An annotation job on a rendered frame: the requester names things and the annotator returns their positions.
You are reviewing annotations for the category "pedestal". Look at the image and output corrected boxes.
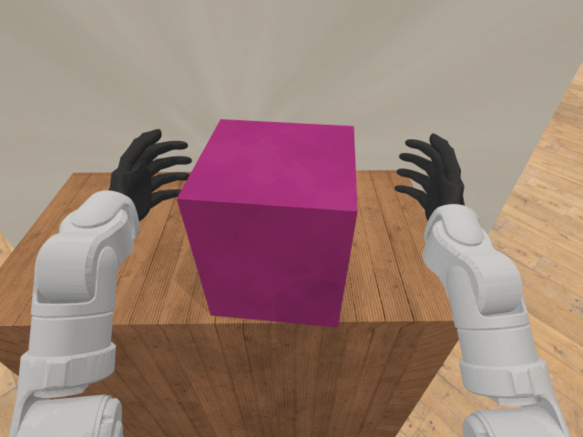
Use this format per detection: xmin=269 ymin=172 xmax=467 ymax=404
xmin=0 ymin=170 xmax=459 ymax=437

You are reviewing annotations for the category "robot right hand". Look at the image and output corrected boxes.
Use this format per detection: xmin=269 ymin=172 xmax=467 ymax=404
xmin=394 ymin=133 xmax=465 ymax=221

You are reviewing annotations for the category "robot right forearm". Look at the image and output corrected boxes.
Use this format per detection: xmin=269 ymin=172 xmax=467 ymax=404
xmin=422 ymin=204 xmax=570 ymax=437

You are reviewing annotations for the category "robot left forearm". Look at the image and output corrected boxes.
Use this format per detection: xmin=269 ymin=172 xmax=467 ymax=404
xmin=9 ymin=190 xmax=139 ymax=437

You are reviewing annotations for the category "carton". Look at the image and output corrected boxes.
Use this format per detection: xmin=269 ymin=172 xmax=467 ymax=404
xmin=177 ymin=119 xmax=358 ymax=328

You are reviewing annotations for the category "robot left hand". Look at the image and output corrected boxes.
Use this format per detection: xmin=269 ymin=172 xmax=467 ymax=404
xmin=109 ymin=129 xmax=192 ymax=221

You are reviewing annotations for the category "right robot upper arm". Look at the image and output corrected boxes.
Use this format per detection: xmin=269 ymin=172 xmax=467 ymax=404
xmin=463 ymin=406 xmax=566 ymax=437

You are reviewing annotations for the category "left robot upper arm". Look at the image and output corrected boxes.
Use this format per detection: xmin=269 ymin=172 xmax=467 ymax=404
xmin=16 ymin=394 xmax=124 ymax=437

